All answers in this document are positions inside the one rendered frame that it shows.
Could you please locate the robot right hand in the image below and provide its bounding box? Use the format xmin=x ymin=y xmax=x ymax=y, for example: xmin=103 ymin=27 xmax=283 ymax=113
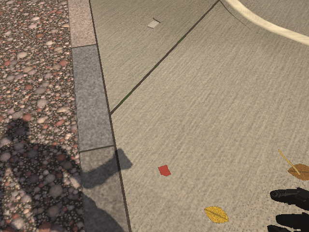
xmin=267 ymin=187 xmax=309 ymax=232

